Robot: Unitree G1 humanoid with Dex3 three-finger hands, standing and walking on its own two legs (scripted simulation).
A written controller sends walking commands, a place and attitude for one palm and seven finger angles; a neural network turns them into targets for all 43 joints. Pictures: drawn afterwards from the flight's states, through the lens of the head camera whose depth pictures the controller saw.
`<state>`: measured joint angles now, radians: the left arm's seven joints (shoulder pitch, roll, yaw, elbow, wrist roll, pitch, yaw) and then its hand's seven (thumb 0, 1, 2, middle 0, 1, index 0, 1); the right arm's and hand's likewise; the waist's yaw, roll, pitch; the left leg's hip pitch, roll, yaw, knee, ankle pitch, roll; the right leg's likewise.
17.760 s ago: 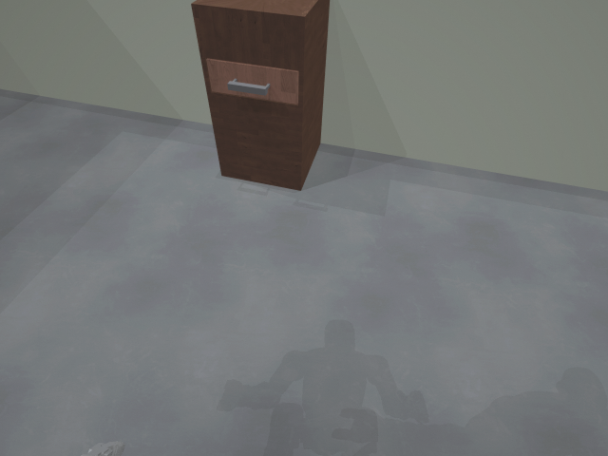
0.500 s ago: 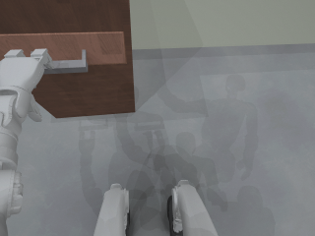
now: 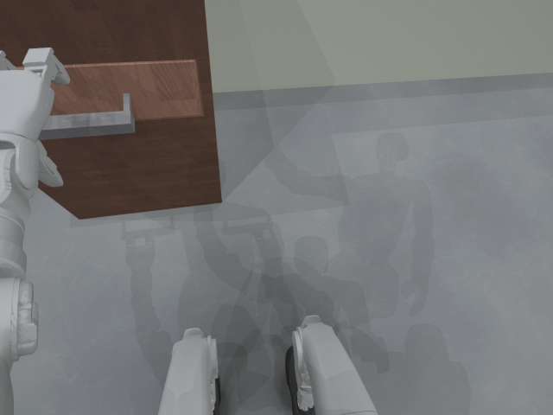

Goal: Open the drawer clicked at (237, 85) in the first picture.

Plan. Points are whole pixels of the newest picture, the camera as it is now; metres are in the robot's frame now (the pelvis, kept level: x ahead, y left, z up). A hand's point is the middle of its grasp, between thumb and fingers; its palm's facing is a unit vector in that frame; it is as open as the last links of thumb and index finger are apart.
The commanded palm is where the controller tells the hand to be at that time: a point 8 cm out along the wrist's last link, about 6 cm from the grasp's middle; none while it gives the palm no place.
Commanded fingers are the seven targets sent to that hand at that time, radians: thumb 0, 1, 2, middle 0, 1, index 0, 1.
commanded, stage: re-aim the fingers above the handle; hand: left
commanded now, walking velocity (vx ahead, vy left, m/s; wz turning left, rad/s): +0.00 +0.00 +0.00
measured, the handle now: (81, 113) +0.60 +0.29 -0.08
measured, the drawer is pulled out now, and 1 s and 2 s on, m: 0.00 0.00 0.00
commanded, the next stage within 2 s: lower the fingers behind the handle in 0.30 s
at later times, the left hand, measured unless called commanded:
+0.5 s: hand (38, 132) +0.52 +0.31 -0.02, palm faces +0.00 +0.02 -1.00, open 13.9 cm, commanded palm +0.51 +0.28 +0.02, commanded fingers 0.00 -0.50 0.30 -0.30 -1.20 -0.30 -1.20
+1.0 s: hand (54, 149) +0.52 +0.31 -0.06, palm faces -0.03 +0.01 -1.00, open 13.8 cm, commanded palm +0.52 +0.28 -0.01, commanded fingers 0.00 -0.50 0.30 -0.30 -1.20 -0.30 -1.20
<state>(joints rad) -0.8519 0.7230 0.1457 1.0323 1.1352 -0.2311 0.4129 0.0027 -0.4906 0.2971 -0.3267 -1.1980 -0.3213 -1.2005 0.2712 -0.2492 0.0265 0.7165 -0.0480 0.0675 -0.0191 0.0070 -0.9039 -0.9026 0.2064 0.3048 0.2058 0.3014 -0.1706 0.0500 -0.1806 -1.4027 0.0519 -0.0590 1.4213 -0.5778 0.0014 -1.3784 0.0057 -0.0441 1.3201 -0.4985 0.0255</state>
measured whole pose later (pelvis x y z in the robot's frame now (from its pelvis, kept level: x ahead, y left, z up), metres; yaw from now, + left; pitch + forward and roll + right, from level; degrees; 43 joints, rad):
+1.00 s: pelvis -0.01 +0.00 -0.04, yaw -1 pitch +36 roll -5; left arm -0.91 0.76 0.16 1.07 1.16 -0.20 0.38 0.00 -0.49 0.30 -0.32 -1.22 -0.31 -1.22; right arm 0.26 -0.27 0.01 0.69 -0.05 0.06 0.00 0.01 -0.91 -0.90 0.21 0.30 0.20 0.30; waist -0.15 0.05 -0.17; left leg -1.59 0.05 -0.06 1.56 -0.61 0.00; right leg -1.57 0.01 -0.04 1.47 -0.53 0.03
